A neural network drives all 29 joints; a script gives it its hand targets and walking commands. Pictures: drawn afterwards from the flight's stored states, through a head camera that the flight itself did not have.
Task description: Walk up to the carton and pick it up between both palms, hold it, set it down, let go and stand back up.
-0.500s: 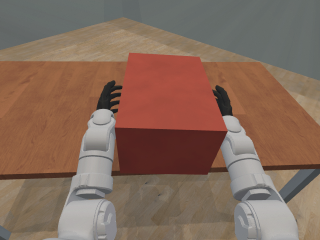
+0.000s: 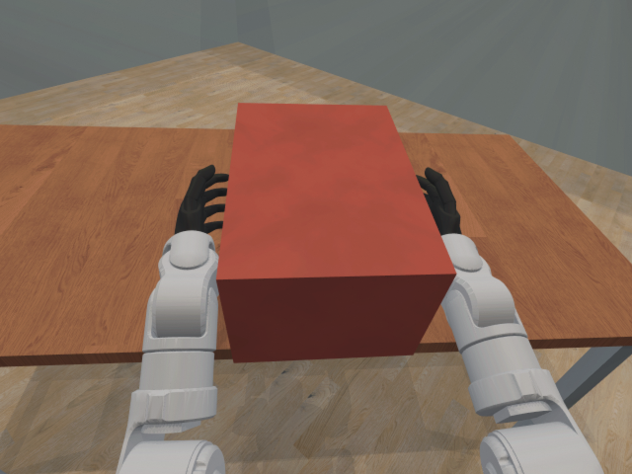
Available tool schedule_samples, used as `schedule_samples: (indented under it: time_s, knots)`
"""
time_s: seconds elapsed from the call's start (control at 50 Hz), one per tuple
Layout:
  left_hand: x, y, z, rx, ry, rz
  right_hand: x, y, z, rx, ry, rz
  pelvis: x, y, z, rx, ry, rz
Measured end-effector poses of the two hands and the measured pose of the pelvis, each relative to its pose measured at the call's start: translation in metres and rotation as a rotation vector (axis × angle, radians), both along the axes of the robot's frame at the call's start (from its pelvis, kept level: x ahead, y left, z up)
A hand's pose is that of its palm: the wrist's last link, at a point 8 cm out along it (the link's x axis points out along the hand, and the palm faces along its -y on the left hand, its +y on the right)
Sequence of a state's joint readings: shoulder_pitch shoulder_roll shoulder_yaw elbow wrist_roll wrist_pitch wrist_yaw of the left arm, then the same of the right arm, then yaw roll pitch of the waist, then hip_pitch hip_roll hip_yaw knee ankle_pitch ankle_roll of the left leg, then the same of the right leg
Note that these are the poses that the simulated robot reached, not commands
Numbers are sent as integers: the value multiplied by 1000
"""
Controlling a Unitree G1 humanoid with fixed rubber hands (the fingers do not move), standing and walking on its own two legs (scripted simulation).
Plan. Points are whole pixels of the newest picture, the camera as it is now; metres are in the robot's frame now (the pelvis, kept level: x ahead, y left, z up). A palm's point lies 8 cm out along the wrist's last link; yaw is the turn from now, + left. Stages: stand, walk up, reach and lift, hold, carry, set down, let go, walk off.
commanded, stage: hold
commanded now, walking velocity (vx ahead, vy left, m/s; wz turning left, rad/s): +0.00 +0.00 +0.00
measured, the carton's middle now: (318, 219) +0.37 +0.00 +0.17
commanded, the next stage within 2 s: none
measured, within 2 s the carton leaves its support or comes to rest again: neither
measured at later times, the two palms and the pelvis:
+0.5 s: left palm (200, 227) +0.34 +0.14 +0.18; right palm (448, 232) +0.34 -0.16 +0.17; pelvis -0.02 -0.01 +0.00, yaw -1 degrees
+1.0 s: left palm (195, 227) +0.35 +0.15 +0.18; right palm (440, 228) +0.35 -0.15 +0.17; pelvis -0.01 -0.01 +0.00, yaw +0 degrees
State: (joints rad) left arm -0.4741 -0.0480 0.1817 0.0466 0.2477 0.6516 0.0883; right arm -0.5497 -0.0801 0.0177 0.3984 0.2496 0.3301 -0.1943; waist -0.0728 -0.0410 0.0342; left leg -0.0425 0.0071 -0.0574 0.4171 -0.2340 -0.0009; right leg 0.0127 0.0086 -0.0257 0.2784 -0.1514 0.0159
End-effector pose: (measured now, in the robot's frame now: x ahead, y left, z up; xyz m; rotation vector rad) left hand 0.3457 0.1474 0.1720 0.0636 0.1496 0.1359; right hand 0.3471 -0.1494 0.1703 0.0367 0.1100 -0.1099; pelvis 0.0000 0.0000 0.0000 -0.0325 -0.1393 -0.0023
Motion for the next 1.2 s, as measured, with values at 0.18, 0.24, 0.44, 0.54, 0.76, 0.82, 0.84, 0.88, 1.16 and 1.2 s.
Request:
schedule_samples:
  time_s: [0.18,0.24,0.44,0.54,0.76,0.82,0.84,0.88,1.16,1.2]
  knots:
    - [-9,5,2,-6,33,18,-4,5,1,22,31,13,-7,1,1,7,-5,0]
    - [-8,3,5,-4,30,13,-5,3,2,26,28,8,-11,1,1,8,3,-2]
    - [-3,-7,9,-6,38,3,-3,-7,3,22,35,-2,-16,-3,1,15,16,-17]
    - [-3,-8,9,-13,38,7,-2,-8,4,17,35,3,-15,-7,1,17,17,-15]
    - [-4,-1,5,-20,37,12,1,-2,5,12,34,14,-13,-10,1,16,16,6]
    - [-3,0,4,-20,36,10,1,-1,5,12,33,12,-12,-10,1,15,16,10]
    - [-3,0,4,-19,36,9,1,-1,5,13,32,12,-12,-10,1,15,16,10]
    - [-3,0,4,-19,35,7,1,-1,5,13,31,10,-11,-9,1,14,17,11]
    - [12,1,15,-11,8,-5,12,0,12,-7,4,1,-8,-5,1,8,15,8]
    - [11,2,16,-13,3,-3,12,1,13,-10,-1,3,-6,-4,1,8,5,10]
